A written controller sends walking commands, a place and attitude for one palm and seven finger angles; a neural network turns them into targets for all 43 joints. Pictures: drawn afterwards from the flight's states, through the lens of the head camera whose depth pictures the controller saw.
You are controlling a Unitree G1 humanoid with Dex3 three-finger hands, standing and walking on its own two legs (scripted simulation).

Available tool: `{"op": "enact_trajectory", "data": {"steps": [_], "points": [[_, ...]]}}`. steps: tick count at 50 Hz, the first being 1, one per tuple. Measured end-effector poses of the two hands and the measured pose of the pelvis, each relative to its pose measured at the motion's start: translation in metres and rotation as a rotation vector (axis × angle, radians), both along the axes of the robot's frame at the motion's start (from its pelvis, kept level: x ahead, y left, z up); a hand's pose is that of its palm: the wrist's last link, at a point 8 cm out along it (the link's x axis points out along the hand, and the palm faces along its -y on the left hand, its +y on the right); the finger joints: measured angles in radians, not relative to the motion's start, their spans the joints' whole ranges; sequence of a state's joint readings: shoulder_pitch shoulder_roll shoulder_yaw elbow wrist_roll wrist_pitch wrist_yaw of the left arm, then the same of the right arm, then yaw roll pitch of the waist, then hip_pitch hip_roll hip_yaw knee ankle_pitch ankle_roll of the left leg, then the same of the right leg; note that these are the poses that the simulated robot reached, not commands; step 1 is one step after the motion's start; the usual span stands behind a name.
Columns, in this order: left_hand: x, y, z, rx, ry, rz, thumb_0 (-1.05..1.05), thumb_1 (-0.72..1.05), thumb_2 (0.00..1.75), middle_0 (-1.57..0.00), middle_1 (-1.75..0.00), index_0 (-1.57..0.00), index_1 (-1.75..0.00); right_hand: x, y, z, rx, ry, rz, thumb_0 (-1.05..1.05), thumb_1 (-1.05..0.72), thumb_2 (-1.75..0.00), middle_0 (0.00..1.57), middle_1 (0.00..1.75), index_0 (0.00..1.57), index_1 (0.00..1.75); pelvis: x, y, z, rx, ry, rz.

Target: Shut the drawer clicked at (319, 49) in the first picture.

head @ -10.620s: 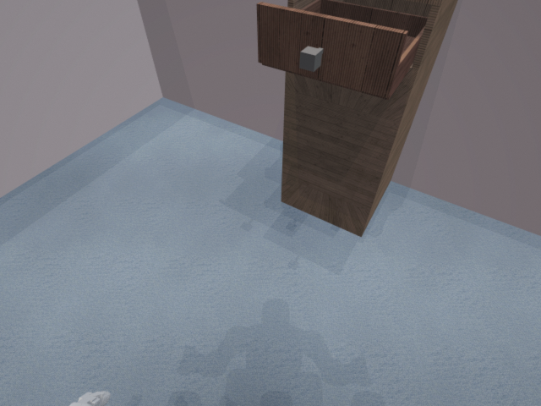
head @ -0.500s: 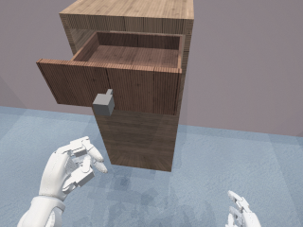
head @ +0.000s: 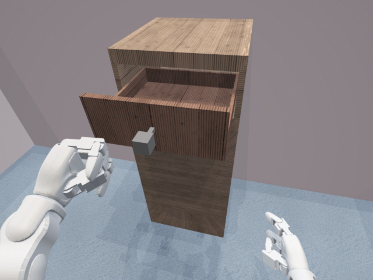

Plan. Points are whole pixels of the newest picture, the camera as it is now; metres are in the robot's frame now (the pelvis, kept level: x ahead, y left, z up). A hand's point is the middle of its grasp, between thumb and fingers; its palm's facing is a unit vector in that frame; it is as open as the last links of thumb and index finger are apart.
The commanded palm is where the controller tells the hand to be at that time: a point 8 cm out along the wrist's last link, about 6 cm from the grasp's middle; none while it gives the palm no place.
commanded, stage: raise the hand and make a fist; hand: left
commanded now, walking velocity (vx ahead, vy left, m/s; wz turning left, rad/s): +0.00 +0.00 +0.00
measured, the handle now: (147, 138) +0.40 +0.17 +0.12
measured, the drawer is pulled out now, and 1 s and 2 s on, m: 0.21 0.21 0.21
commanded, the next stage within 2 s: bring the fist close to the handle in 0.42 s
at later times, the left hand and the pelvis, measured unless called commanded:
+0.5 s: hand (103, 167) +0.21 +0.17 +0.22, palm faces -0.03 -0.99 -0.12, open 3.3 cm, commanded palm +0.18 +0.21 +0.23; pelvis -0.02 -0.01 +0.00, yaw -1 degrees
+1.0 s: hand (125, 166) +0.26 +0.16 +0.17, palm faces -0.05 -1.00 -0.06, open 3.3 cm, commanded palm +0.23 +0.20 +0.18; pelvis -0.01 +0.00 +0.00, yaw -1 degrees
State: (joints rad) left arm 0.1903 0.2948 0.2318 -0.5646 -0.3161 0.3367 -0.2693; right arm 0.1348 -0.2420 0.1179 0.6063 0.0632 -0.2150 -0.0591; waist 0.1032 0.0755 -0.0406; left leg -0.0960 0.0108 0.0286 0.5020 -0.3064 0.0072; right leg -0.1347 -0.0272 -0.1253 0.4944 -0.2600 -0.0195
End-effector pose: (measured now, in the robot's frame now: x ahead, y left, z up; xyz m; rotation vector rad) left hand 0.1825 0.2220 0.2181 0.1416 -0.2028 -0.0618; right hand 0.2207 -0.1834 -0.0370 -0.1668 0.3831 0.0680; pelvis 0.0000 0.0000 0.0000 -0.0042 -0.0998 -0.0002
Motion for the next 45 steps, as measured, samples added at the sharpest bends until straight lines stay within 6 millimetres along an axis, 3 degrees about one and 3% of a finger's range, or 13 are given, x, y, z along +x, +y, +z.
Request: {"op": "enact_trajectory", "data": {"steps": [5,13,20,30,45], "points": [[0.005,0.004,0.015,-0.001,-0.003,0.002,0.01,0.90,0.90,-1.40,-1.59,-1.40,-1.59,-0.005,-0.011,-0.001,-0.012,0.018,-0.019,0.02,-0.90,-0.90,0.20,0.30,0.20,0.30,-0.006,-0.005,0.001,0.004,-0.013,-0.003],[0.006,0.000,0.002,-0.023,0.065,0.001,0.01,0.90,0.90,-1.41,-1.60,-1.41,-1.60,-0.022,-0.036,-0.001,-0.030,0.031,-0.078,0.02,-0.90,-0.90,0.20,0.30,0.20,0.30,-0.014,-0.009,0.001,0.005,-0.019,-0.016],[0.004,0.004,0.007,-0.018,0.021,0.028,0.02,0.90,0.90,-1.41,-1.60,-1.41,-1.60,-0.038,-0.048,-0.007,-0.054,0.054,-0.113,0.02,-0.90,-0.90,0.20,0.30,0.20,0.30,-0.018,-0.009,0.000,0.003,-0.028,-0.017],[0.016,-0.003,0.003,-0.030,0.046,-0.006,0.02,0.90,0.90,-1.41,-1.60,-1.41,-1.60,-0.046,-0.040,-0.015,-0.034,0.066,-0.119,0.02,-0.90,-0.90,0.20,0.30,0.20,0.30,-0.019,-0.004,0.000,0.006,-0.023,-0.019],[0.048,-0.002,-0.031,-0.072,0.110,0.015,0.02,0.90,0.90,-1.41,-1.60,-1.41,-1.60,-0.044,-0.028,-0.017,-0.030,0.096,-0.122,0.02,-0.90,-0.90,0.20,0.30,0.20,0.30,-0.011,0.001,0.001,0.005,0.000,-0.022]]}}
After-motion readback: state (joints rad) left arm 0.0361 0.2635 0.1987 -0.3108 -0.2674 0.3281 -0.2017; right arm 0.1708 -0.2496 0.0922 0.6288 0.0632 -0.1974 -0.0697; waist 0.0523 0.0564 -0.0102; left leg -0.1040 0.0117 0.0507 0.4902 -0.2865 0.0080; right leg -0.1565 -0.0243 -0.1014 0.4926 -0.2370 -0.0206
